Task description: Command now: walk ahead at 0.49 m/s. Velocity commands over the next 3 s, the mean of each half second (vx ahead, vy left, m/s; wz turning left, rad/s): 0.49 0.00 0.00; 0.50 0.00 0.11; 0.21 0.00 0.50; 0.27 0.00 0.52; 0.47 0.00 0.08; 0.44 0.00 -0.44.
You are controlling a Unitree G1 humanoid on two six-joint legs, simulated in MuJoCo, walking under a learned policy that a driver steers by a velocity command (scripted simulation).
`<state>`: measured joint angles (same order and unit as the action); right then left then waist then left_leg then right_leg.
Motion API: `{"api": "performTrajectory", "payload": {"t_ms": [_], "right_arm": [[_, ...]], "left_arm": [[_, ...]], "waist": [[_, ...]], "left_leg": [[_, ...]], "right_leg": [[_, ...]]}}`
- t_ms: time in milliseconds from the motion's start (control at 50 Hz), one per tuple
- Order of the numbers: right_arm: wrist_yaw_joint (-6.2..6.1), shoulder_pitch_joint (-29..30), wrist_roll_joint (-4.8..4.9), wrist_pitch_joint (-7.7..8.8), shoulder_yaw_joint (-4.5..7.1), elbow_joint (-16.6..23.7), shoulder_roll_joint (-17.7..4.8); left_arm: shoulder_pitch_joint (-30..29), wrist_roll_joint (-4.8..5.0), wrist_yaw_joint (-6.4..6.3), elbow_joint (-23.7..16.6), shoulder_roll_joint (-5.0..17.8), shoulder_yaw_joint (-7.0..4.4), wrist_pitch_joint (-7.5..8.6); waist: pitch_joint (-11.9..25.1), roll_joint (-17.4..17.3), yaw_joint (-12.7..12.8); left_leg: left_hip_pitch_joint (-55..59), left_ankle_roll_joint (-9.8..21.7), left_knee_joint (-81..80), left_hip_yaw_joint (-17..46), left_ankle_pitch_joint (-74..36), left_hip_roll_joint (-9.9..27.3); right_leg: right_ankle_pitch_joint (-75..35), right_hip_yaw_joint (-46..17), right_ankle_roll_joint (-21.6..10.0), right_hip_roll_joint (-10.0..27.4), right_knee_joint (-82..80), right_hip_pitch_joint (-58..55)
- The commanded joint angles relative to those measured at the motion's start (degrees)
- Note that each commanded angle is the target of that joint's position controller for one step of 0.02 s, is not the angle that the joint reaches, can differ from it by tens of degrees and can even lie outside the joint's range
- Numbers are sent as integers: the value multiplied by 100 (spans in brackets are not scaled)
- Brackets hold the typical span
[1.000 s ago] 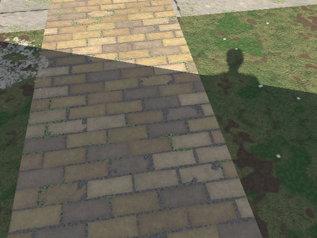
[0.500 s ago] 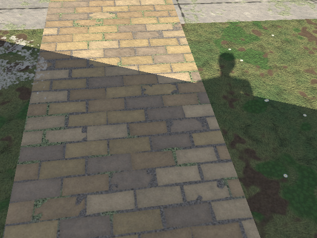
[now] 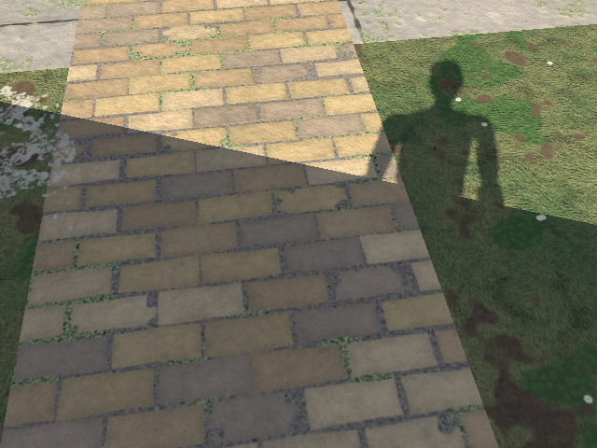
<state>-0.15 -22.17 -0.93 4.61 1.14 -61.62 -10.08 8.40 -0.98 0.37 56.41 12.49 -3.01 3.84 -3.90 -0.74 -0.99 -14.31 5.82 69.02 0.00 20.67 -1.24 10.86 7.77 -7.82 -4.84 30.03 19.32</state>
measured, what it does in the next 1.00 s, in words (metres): walks ahead: left foot, then right foot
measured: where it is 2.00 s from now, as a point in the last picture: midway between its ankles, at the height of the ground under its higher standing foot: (291, 319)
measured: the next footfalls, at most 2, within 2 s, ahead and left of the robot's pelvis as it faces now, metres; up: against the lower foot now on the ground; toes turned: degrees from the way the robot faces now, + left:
left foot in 0.44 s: +0.42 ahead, +0.11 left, +0.00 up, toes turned +3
right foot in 0.98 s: +0.72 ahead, -0.08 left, +0.00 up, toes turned +0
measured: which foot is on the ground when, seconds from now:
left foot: up 0.00-0.42, down 0.44-1.00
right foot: down 0.00-0.46, up 0.48-0.96, down 0.98-1.00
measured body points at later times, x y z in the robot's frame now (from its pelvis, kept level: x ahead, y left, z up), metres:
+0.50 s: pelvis +0.29 +0.04 +0.00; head +0.32 +0.05 +0.45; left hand +0.21 +0.27 -0.15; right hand +0.45 -0.19 -0.12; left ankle +0.38 +0.10 -0.73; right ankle +0.10 -0.05 -0.66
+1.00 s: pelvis +0.56 +0.01 +0.00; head +0.60 +0.00 +0.44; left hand +0.76 +0.23 -0.10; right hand +0.47 -0.22 -0.15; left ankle +0.38 +0.10 -0.71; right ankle +0.68 -0.08 -0.73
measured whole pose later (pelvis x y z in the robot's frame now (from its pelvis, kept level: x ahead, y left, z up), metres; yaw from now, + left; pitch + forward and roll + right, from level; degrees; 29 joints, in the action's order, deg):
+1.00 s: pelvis +0.56 +0.01 +0.00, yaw +4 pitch +1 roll +1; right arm -0.5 -27.9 -0.5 4.4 2.2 -61.4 -10.1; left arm -1.0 -2.2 0.6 48.6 10.2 -1.8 5.2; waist -3.5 0.1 -4.5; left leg 0.4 3.3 30.0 0.1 25.4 -2.5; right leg 5.6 4.1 -3.8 0.7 30.4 25.8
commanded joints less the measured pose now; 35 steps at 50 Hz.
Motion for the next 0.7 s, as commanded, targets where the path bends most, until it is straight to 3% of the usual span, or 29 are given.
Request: {"api": "performTrajectory", "payload": {"t_ms": [20, 60, 120, 220, 320, 380, 400, 420, 440, 460, 480, 500, 520, 560, 580, 620, 660, 700], "right_arm": [[60, -76, -112, -21, 128, 372, -426], [116, -110, -136, -137, 115, 391, -242], [158, 605, -150, -241, 139, 686, -347], [193, 1916, -41, -223, 77, 1148, -314], [169, 2624, -19, -176, 57, 1420, -373], [124, 2293, -28, -99, 124, 1402, -513], [84, 1763, -34, -66, 183, 1242, -610], [35, 858, -57, -16, 260, 935, -716], [-27, -135, -179, 33, 377, 670, -1022], [-47, -787, -305, 19, 554, 611, -1657], [38, -452, -93, -65, 531, 600, -1468], [58, 236, 19, -77, 457, 688, -1211], [85, 638, 23, -38, 361, 756, -823], [50, 767, 17, 42, 233, 641, -421], [34, 642, 8, 84, 206, 564, -373], [18, 315, 18, 163, 229, 426, -541], [15, 114, 18, 181, 248, 371, -686], [18, -100, 22, 168, 223, 334, -663]], "left_arm": [[647, 13, -28, 115, 129, 9, 145], [979, 16, -57, 271, 186, 27, 246], [1325, 27, -61, 358, 431, 6, 285], [1868, 45, -61, 425, 379, 74, 257], [2341, -24, -132, 582, 437, 85, 219], [2140, -66, -181, 579, 557, 52, 203], [2063, -71, -186, 575, 618, 33, 196], [1944, -45, -173, 554, 644, 27, 176], [1864, 14, -155, 438, 559, 61, 188], [2428, 260, -80, 275, -6, 171, 184], [2316, 123, -83, 347, 419, 27, 165], [1781, 52, -80, 170, 473, -22, 152], [1437, 19, -55, 76, 399, -10, 179], [1413, -95, -11, 74, 205, -15, 68], [1510, -125, 28, 110, 86, -4, -6], [1366, -140, 77, 28, 51, -13, -97], [872, -138, 102, -168, 104, -20, -150], [306, -113, 116, -373, 152, -16, -161]], "waist": [[21, 35, -35], [40, 136, -147], [-145, 245, -100], [-234, 350, 256], [-236, 456, 484], [-65, 519, 186], [200, 560, -42], [636, 454, -430], [1199, 276, -804], [2070, -950, -669], [2055, -555, -549], [1048, -322, -256], [506, -52, -142], [128, -133, 204], [156, -185, 279], [132, -194, 339], [-8, -208, 298], [-132, -228, 175]], "left_leg": [[-1481, -44, 156, 329, -493, 581], [-1362, -161, -180, 206, -519, 617], [-1934, -315, -797, -20, -1012, 751], [-2116, -449, -2469, -390, -1982, 630], [-2201, -270, -3365, -536, -1944, 392], [-1540, 10, -3733, -595, -1285, 126], [-918, 125, -3862, -635, -1096, -52], [118, 264, -4257, -688, -1330, -174], [1637, 510, -4288, 5, -1240, 495], [3386, 1313, -4552, 2735, -738, 2313], [3191, 1468, -5225, 3897, -698, 2486], [2310, 1263, -5368, 2952, -378, 2263], [1509, 1083, -5631, 2320, -668, 2025], [586, 689, -5913, 1406, -1319, 1515], [435, 636, -5966, 1161, -1579, 1410], [393, 659, -6040, 869, -2128, 1307], [447, 661, -6194, 676, -2184, 1238], [605, 621, -6271, 535, -2376, 1151]], "right_leg": [[-30, -2374, -677, 1814, -2137, -912], [-780, -1912, -607, 1653, -2179, -771], [-1128, -1503, -546, 1512, -2364, -847], [-2189, -1052, -255, 1272, -2321, -1301], [-2936, -1037, -297, 1535, -2009, -2383], [-4446, -923, -245, 1686, -1325, -2723], [-5100, -874, -183, 1665, -735, -2736], [-5096, -730, -87, 1514, 247, -2517], [-3738, -627, 2, 1330, 1584, -1456], [-342, -203, 307, 380, 3965, 596], [1752, -954, 229, 102, 4757, 1334], [1272, -1105, 188, 482, 4754, 1705], [864, -1089, 196, 688, 4433, 1639], [564, -1045, 278, 946, 3808, 1128], [508, -1001, 334, 961, 3667, 938], [344, -870, 432, 985, 3456, 1047], [-41, -761, 534, 1084, 3086, 1445], [-448, -658, 620, 1135, 2534, 1769]]}}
